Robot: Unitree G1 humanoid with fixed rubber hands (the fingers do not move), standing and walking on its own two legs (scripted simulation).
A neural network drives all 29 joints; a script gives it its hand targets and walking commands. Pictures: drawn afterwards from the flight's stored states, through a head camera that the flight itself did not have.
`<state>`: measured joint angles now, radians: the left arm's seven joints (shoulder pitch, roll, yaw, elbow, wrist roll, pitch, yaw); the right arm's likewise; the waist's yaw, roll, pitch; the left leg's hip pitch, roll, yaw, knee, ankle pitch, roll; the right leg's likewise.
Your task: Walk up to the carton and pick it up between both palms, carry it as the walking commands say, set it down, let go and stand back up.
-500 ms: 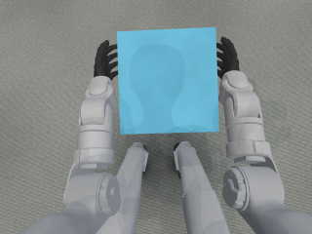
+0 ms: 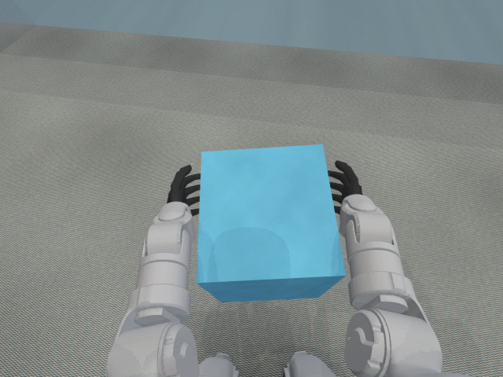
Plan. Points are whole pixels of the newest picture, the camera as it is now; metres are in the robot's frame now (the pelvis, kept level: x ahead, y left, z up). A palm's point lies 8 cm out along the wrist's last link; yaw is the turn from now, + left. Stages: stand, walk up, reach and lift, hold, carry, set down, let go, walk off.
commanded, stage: reach and lift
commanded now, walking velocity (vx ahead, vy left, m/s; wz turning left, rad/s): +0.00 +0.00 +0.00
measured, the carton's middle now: (266, 232) +0.35 -0.02 -0.03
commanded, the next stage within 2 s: hold in 1.52 s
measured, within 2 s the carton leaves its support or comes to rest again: neither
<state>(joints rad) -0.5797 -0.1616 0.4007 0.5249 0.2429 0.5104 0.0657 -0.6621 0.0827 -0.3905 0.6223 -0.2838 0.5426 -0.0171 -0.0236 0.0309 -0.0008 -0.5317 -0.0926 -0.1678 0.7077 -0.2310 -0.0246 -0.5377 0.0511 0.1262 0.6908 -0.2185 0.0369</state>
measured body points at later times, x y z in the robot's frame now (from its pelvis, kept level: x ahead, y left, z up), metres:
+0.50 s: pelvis +0.09 -0.01 +0.04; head +0.04 -0.02 +0.48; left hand +0.36 +0.15 +0.07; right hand +0.37 -0.15 +0.06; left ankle +0.08 +0.12 -0.71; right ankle +0.08 -0.13 -0.71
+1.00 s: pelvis +0.02 -0.01 +0.02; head -0.03 -0.01 +0.47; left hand +0.35 +0.11 +0.07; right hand +0.34 -0.18 +0.08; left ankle +0.08 +0.12 -0.71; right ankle +0.08 -0.13 -0.71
